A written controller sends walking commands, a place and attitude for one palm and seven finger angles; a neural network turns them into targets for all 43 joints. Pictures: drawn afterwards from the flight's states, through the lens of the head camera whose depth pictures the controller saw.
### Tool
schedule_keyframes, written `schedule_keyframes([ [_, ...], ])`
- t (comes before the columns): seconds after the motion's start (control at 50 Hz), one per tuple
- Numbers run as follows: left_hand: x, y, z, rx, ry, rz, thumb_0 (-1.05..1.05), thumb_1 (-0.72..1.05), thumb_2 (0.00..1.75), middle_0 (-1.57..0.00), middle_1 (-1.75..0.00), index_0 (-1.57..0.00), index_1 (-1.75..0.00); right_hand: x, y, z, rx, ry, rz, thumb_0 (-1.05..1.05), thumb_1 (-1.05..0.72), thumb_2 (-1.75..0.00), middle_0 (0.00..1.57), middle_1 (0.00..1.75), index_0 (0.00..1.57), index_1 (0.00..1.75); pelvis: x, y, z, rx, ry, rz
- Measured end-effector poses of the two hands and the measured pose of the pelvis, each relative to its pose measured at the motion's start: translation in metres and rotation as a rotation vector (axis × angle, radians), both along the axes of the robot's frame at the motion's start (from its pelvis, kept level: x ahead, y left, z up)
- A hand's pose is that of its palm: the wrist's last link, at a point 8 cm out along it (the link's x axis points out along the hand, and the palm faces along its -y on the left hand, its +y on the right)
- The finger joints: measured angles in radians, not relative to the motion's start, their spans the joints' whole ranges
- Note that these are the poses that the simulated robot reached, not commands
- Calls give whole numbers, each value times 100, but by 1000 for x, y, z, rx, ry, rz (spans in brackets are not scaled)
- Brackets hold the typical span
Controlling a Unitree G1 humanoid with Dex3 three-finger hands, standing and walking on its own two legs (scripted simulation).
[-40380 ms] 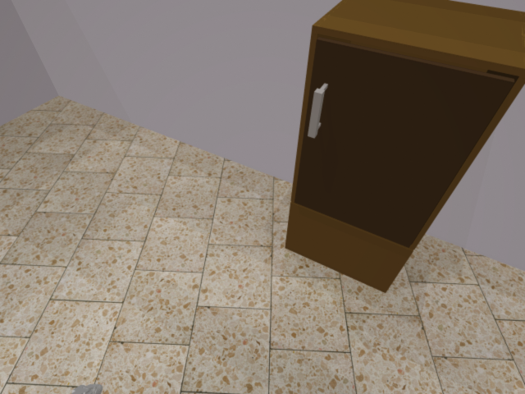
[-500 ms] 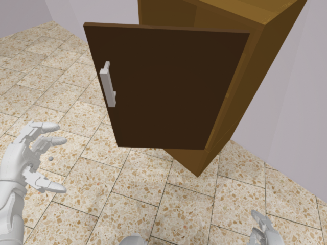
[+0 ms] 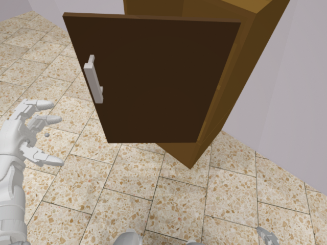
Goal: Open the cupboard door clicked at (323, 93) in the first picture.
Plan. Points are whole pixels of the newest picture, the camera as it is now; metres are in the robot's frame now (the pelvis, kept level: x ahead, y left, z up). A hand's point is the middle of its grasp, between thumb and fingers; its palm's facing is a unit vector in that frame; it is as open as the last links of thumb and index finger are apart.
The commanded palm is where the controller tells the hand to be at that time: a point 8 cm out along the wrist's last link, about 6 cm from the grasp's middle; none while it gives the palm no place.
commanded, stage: move the hooked fingers beside the handle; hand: left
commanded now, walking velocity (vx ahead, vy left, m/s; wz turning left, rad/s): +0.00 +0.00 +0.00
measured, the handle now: (95, 80) +0.55 +0.21 +0.06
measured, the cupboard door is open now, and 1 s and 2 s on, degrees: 41 41 41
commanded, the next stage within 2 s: slide the fingers in behind the handle in 1.86 s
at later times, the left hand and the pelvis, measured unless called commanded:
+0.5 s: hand (61, 114) +0.41 +0.27 +0.06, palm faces +0.05 -1.00 -0.01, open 14.0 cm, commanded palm +0.39 +0.31 +0.06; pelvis +0.00 +0.01 -0.01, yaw +0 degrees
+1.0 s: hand (69, 97) +0.47 +0.27 +0.06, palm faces +0.06 -1.00 -0.01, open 14.0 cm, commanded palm +0.46 +0.31 +0.05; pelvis +0.00 +0.01 -0.02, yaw -2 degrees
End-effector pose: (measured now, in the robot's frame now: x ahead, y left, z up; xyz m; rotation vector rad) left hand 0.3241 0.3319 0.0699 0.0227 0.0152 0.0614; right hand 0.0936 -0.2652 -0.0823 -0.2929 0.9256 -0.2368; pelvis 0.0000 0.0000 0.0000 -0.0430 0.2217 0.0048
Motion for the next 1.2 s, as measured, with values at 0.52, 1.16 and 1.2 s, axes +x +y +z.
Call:
schedule_keyframes([
  [0.52, 67, -12, -5, -10, -8, -8, -2, -50, 30, -30, -120, -30, -120, -26, 12, -14, 6, 145, -37, 0, -90, -90, 21, 30, 21, 30, -1, 12, -7, -12, 48, -5],
  [1.16, 140, -16, -8, -12, 14, -2, -2, -50, 30, -30, -120, -30, -120, -97, -1, -25, -20, 386, -159, 0, -90, -90, 21, 30, 21, 30, -2, 5, -22, -24, 138, -28],
  [1.2, 141, -15, -8, -8, 10, -4, -2, -50, 30, -30, -120, -30, -120, -98, -1, -25, -19, 387, -165, 0, -90, -90, 21, 30, 21, 30, -1, 5, -22, -23, 143, -33],
])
